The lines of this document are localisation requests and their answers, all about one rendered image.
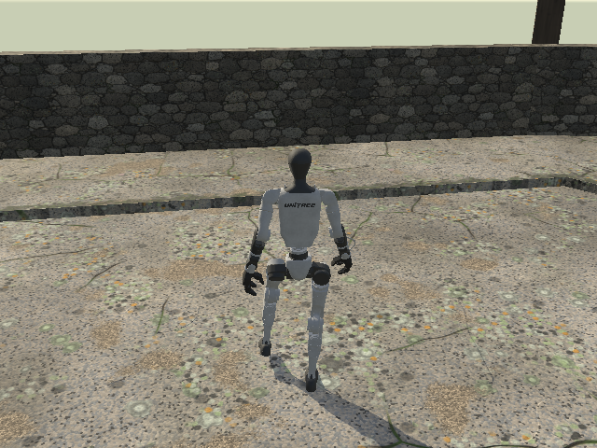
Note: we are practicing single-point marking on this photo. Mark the right robot hand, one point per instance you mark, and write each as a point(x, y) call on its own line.
point(338, 260)

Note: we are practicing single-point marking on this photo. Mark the robot right shin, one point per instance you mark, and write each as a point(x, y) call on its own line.
point(314, 349)

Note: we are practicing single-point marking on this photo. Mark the left robot upper arm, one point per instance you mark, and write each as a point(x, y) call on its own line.
point(269, 198)

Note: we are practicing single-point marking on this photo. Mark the left robot hand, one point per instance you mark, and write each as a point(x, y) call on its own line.
point(248, 283)

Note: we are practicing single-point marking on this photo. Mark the right robot upper arm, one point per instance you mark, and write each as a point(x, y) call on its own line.
point(333, 212)

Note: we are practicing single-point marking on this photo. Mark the right robot forearm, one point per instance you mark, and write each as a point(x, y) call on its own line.
point(342, 245)

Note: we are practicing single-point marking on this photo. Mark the left robot forearm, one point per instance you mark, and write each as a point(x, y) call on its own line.
point(254, 254)

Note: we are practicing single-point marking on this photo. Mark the right robot thigh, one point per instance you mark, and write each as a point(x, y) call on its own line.
point(319, 288)

